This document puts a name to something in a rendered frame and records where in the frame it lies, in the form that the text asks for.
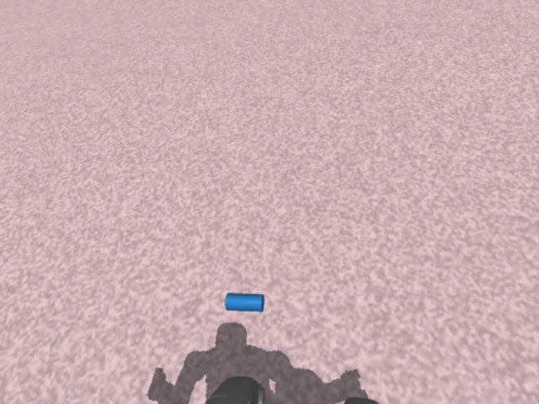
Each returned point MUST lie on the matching can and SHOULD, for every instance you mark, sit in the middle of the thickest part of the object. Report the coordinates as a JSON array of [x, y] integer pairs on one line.
[[244, 302]]

